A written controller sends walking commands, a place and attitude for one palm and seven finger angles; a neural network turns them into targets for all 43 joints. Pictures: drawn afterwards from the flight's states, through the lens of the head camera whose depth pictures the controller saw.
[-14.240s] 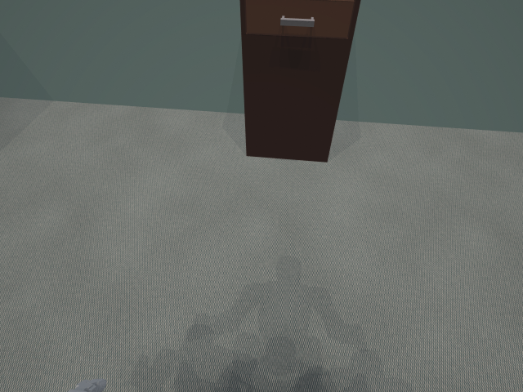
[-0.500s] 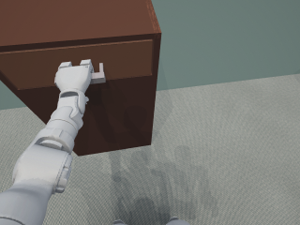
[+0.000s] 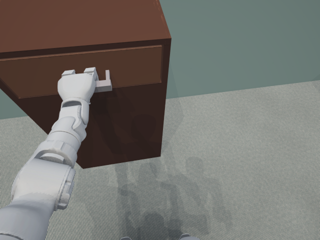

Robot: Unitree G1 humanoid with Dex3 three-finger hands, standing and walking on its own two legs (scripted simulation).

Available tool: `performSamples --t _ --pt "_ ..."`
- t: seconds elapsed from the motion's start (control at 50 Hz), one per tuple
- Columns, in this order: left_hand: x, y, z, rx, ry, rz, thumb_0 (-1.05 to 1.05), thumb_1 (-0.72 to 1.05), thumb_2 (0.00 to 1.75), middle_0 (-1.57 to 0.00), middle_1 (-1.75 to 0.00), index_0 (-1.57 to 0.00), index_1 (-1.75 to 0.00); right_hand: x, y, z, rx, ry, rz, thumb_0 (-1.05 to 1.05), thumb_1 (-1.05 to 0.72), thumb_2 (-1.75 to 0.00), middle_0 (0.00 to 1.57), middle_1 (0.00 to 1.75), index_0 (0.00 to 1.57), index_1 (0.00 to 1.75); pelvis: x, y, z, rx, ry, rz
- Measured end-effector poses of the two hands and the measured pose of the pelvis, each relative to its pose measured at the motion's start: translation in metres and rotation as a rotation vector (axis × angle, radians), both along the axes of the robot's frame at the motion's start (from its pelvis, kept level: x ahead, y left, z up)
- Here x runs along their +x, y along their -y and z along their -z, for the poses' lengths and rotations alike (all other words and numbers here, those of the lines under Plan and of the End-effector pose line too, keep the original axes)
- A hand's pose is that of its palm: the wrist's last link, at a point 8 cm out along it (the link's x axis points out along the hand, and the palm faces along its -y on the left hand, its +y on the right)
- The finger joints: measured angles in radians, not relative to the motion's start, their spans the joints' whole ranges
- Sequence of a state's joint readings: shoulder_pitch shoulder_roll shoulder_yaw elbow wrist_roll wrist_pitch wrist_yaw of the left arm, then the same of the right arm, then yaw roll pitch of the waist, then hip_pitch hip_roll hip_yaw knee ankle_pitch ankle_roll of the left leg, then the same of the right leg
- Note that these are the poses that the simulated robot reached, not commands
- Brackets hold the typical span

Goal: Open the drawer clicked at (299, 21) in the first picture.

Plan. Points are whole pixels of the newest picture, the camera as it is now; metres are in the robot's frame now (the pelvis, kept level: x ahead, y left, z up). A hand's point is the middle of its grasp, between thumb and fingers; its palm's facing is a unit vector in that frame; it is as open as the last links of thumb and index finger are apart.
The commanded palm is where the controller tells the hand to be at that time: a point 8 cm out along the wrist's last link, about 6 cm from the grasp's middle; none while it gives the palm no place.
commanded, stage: pull the drawer open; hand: left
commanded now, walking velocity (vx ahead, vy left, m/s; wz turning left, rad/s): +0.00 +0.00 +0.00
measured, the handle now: (86, 81) +0.54 +0.17 +0.04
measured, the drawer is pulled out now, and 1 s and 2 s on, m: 0.00 0.09 0.14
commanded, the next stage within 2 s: none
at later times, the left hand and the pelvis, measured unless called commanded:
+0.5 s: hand (84, 111) +0.45 +0.17 +0.02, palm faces -0.02 -0.06 -1.00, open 5.4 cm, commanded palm +0.41 +0.17 +0.07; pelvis +0.02 +0.00 +0.01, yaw +0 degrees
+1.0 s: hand (84, 127) +0.41 +0.17 +0.02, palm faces -0.02 -0.03 -1.00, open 5.3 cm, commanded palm +0.39 +0.16 +0.07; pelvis +0.01 -0.01 +0.01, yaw +2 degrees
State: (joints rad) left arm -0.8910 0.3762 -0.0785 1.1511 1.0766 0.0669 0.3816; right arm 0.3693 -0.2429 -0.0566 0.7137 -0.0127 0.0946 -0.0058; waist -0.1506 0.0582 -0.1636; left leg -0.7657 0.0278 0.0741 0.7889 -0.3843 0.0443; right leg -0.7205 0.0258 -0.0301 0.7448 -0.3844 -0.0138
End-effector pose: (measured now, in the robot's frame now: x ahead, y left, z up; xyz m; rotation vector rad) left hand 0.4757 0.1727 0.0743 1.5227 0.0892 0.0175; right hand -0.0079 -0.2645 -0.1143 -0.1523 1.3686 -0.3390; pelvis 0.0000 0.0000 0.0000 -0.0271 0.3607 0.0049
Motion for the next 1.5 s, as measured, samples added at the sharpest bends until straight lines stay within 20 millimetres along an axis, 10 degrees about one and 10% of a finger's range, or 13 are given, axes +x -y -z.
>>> performSamples --t 0.26,0.84,1.5 --pt "-0.013 0.001 0.000 -0.003 0.016 0.016 0.01 0.75 0.82 -0.41 -1.35 -0.42 -1.35 0.015 -0.006 0.001 0.038 0.008 0.003 0.00 -0.91 -0.90 0.20 0.30 0.20 0.30 0.011 -0.002 -0.005 0.004 0.019 0.013" --pt "-0.088 0.007 0.000 -0.019 0.030 0.010 0.01 0.73 0.82 -0.41 -1.35 -0.42 -1.35 0.136 -0.006 -0.010 0.077 0.271 -0.147 0.00 -0.91 -0.90 0.20 0.29 0.20 0.30 0.019 0.009 -0.013 0.023 0.119 -0.009" --pt "-0.089 0.007 0.001 0.012 0.020 0.012 0.00 0.75 0.84 -0.41 -1.35 -0.42 -1.35 0.024 0.013 0.003 0.035 0.126 -0.044 0.01 -0.91 -0.90 0.20 0.29 0.20 0.30 -0.020 0.016 -0.009 0.026 0.117 -0.002"
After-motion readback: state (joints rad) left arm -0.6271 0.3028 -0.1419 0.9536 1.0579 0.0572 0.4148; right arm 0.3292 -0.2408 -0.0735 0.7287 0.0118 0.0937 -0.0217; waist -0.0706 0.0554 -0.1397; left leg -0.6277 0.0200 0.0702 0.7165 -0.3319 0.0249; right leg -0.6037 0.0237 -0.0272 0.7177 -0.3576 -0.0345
